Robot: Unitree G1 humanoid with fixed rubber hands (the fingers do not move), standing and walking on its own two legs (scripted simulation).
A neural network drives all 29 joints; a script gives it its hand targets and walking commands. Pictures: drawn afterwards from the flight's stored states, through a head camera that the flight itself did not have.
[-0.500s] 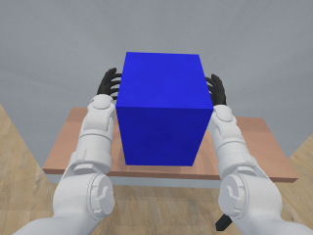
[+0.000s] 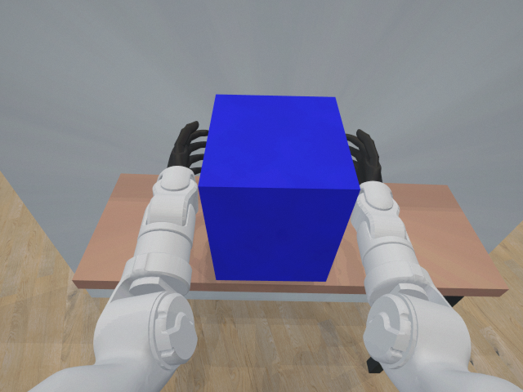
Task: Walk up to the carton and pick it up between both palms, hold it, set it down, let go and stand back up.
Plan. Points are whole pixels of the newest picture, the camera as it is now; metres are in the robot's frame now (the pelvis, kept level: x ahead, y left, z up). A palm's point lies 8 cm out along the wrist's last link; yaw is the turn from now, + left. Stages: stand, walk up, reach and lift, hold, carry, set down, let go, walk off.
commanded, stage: set down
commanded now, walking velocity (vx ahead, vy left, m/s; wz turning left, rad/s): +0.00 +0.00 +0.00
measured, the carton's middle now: (273, 192) +0.43 -0.03 +0.08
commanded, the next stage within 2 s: none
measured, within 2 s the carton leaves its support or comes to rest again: rests again in 1.20 s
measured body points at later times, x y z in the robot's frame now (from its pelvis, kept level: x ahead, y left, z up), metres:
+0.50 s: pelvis +0.01 +0.00 +0.00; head +0.02 +0.01 +0.45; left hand +0.44 +0.12 +0.11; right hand +0.43 -0.17 +0.12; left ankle -0.01 +0.13 -0.75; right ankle -0.01 -0.11 -0.75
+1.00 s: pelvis +0.01 +0.00 +0.00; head +0.03 +0.00 +0.45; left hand +0.44 +0.12 +0.10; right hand +0.43 -0.18 +0.11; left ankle -0.01 +0.13 -0.75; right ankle -0.01 -0.11 -0.75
